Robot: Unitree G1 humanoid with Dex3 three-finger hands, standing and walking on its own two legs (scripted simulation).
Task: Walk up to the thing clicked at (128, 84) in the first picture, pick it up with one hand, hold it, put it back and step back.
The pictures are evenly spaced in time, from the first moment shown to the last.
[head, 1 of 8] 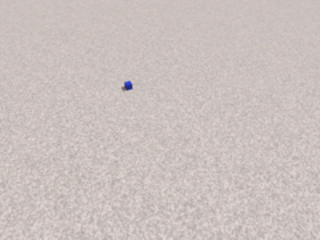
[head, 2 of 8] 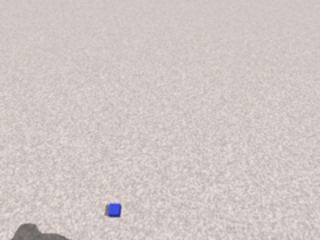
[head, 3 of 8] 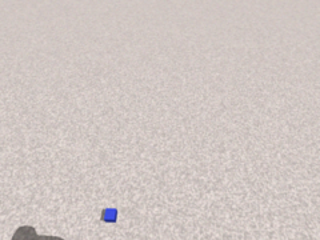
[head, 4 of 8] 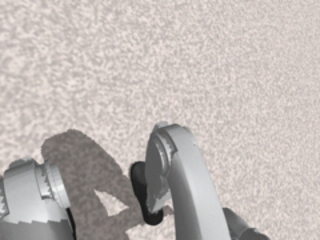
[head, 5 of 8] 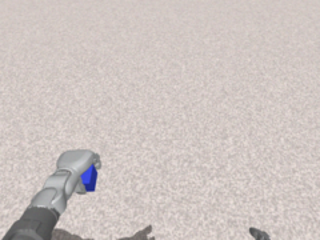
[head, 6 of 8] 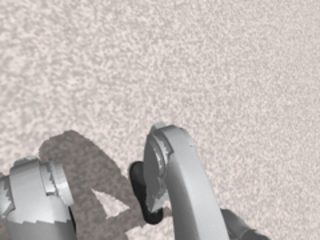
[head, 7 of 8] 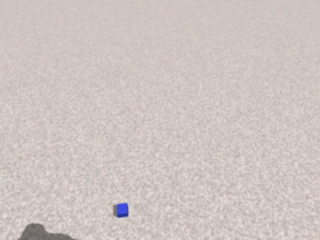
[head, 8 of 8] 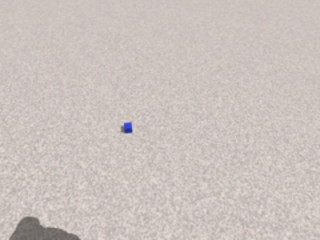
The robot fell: no
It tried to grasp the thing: yes
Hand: left
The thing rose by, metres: 0.67
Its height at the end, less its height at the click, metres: +0.00
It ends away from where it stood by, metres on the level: 0.01
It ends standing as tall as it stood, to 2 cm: yes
